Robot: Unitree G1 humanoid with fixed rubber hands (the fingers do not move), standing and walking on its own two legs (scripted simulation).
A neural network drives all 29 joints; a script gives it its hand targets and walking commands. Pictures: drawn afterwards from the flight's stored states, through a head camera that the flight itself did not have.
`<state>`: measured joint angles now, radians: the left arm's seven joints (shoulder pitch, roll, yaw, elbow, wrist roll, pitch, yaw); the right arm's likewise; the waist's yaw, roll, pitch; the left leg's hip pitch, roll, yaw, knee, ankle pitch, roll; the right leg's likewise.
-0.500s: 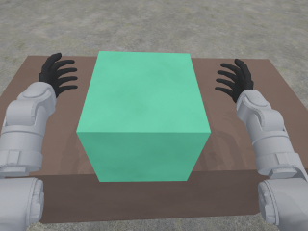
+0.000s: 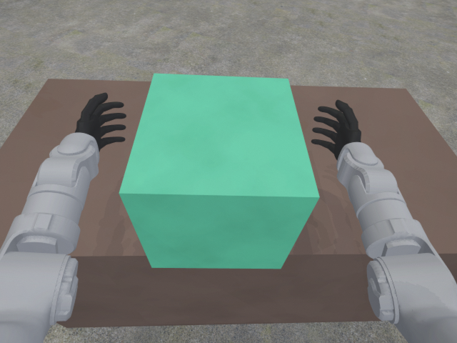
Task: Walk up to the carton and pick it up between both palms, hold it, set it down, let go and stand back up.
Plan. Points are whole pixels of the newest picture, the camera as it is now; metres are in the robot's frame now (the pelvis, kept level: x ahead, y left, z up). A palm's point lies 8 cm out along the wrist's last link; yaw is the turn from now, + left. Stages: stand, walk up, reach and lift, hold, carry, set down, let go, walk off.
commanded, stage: reach and lift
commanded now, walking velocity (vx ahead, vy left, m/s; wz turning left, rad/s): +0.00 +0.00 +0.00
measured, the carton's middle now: (219, 174) +0.42 +0.00 +0.04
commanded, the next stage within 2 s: none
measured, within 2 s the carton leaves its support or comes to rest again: neither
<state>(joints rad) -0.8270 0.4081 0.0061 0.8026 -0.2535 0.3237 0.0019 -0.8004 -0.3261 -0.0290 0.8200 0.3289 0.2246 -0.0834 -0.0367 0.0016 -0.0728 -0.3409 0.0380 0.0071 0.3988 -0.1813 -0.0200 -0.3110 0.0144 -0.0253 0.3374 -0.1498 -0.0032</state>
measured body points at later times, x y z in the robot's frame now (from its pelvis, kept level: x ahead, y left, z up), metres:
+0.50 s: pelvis -0.02 +0.00 -0.02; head +0.03 +0.01 +0.43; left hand +0.43 +0.20 +0.06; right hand +0.42 -0.20 +0.06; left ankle +0.01 +0.13 -0.74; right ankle +0.01 -0.12 -0.74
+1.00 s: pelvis -0.02 +0.00 -0.02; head +0.04 +0.01 +0.43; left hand +0.44 +0.18 +0.06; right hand +0.42 -0.18 +0.07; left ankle +0.00 +0.13 -0.74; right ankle +0.00 -0.12 -0.74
